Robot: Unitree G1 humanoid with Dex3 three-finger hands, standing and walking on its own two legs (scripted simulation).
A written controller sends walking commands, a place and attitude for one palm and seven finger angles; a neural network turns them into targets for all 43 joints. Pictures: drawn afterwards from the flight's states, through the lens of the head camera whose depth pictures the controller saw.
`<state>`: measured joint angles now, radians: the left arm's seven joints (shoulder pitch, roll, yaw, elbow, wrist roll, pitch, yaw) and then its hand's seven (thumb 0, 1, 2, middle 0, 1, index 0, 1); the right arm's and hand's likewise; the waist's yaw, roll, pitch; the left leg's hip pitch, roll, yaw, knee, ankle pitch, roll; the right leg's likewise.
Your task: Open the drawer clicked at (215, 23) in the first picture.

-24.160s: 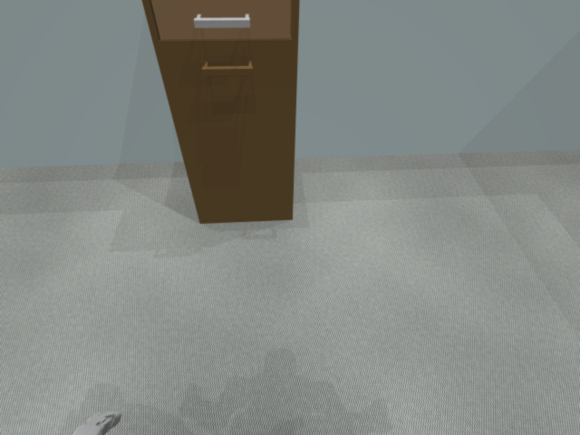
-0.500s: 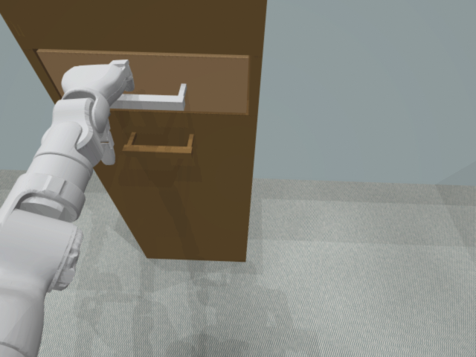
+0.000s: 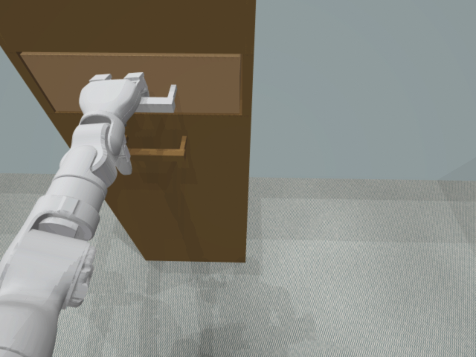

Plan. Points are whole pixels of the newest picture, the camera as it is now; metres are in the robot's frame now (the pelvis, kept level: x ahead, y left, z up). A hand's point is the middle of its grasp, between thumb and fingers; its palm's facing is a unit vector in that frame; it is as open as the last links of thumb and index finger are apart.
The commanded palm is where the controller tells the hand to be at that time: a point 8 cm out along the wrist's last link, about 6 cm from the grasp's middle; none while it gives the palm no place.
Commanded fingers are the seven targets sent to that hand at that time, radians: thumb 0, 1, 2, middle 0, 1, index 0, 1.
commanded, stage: lower the fingers behind the handle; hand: left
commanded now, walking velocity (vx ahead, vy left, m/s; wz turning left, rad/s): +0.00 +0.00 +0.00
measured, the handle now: (134, 97) +0.55 +0.19 +0.14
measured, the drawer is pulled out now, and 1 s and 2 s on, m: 0.00 0.00 0.01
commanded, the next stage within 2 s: close the thumb around the handle in 0.60 s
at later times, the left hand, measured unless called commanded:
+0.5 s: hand (128, 129) +0.48 +0.20 +0.12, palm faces +0.00 -0.04 -1.00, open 13.8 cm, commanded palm +0.46 +0.20 +0.17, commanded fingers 0.00 -0.50 0.30 -0.30 -1.20 -0.30 -1.20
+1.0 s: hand (127, 129) +0.48 +0.20 +0.12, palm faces +0.00 -0.05 -1.00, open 11.3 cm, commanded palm +0.46 +0.20 +0.17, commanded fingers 0.00 0.40 0.68 -0.36 -1.30 -0.36 -1.30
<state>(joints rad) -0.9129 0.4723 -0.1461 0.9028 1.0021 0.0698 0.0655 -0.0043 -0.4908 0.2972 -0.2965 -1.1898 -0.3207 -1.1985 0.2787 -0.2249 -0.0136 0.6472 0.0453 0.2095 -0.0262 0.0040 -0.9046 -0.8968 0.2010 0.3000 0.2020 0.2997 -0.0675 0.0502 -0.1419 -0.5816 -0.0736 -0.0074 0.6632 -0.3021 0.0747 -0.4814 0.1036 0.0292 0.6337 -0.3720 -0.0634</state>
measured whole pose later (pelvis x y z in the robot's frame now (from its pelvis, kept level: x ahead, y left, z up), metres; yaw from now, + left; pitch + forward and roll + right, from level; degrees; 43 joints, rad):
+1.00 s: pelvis +0.00 +0.00 +0.00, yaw +0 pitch +13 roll -1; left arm -0.87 0.50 -0.13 0.87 0.99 -0.02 0.07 0.00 -0.10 0.47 -0.30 -1.24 -0.35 -1.24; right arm 0.32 -0.26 -0.03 0.65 0.05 0.23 -0.04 0.00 -0.90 -0.90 0.20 0.30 0.20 0.30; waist -0.08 0.04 -0.14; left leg -0.59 -0.07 0.00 0.67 -0.31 0.07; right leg -0.49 0.11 0.03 0.64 -0.38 -0.07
